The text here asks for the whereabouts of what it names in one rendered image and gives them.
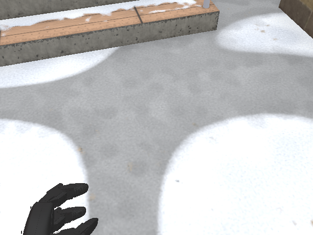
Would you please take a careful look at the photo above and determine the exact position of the robot left hand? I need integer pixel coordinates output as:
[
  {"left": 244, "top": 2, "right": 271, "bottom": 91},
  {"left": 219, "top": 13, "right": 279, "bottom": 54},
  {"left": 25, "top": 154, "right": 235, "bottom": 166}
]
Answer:
[{"left": 21, "top": 183, "right": 99, "bottom": 235}]

